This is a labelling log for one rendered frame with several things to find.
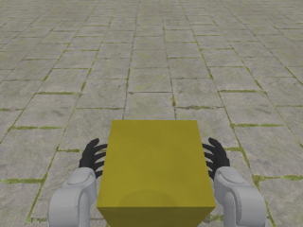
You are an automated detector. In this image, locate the robot right forearm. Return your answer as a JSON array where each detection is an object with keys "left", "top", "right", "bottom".
[{"left": 213, "top": 166, "right": 268, "bottom": 227}]

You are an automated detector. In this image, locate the robot left hand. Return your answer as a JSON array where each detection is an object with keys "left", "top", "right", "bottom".
[{"left": 79, "top": 138, "right": 108, "bottom": 179}]

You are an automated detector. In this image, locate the robot left forearm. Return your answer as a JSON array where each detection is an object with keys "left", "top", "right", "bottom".
[{"left": 46, "top": 166, "right": 98, "bottom": 227}]

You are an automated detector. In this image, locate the carton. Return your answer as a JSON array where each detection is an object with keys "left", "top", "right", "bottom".
[{"left": 96, "top": 119, "right": 216, "bottom": 227}]

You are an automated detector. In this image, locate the robot right hand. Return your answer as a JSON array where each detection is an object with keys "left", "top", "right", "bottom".
[{"left": 202, "top": 137, "right": 230, "bottom": 181}]

